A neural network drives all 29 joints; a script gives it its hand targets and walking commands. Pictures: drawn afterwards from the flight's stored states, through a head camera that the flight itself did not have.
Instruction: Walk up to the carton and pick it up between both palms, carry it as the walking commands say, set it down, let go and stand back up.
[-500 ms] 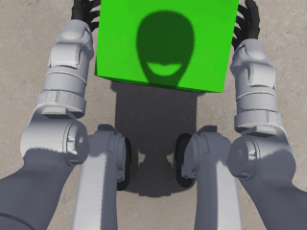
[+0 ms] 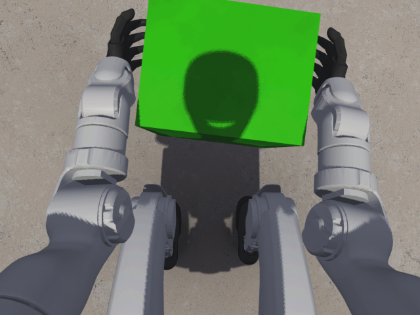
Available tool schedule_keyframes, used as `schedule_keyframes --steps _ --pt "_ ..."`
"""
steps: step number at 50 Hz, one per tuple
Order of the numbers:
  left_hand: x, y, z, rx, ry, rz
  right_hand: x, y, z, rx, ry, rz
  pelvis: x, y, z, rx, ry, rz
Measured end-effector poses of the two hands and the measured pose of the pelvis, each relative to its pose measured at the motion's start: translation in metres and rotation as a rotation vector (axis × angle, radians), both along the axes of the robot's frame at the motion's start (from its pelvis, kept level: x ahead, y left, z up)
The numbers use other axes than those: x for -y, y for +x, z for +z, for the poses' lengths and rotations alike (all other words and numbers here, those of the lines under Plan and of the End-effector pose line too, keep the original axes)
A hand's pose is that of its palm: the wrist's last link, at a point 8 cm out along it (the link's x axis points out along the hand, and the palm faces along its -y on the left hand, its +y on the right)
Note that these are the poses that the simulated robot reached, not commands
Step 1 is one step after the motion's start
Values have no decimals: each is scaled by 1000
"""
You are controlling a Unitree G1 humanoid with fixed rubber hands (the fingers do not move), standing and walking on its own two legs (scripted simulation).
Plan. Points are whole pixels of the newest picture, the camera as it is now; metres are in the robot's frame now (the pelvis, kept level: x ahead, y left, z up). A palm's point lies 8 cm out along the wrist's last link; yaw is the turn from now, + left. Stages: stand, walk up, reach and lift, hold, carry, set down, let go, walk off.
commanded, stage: reach and lift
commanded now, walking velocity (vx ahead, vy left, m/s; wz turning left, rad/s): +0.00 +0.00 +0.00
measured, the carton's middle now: (222, 88) +0.50 -0.02 -0.16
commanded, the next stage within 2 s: none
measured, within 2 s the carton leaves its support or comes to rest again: neither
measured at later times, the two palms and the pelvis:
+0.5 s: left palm (103, 50) +0.50 +0.15 +0.00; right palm (357, 76) +0.47 -0.19 +0.00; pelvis +0.01 +0.00 +0.06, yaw +0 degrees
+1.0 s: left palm (71, 33) +0.48 +0.15 +0.07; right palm (401, 68) +0.45 -0.19 +0.07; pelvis +0.03 +0.00 +0.12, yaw +1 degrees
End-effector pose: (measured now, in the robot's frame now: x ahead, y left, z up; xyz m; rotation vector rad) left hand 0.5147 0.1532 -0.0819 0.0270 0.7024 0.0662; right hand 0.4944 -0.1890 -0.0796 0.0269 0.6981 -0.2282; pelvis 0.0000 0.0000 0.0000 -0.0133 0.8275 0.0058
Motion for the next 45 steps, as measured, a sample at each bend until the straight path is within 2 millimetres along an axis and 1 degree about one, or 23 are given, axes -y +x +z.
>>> schedule_keyframes --steps 13,26,45 --pt "0 -10 43 -3 -4 4 0 -11 42 -2 7 -6 1 5 31 14 4 -1" --pt "1 -19 81 -6 -7 4 0 -22 80 -3 10 -14 3 10 61 42 8 -1" --pt "0 -34 140 -9 -11 5 -1 -38 138 -6 10 -19 2 23 108 106 12 -1"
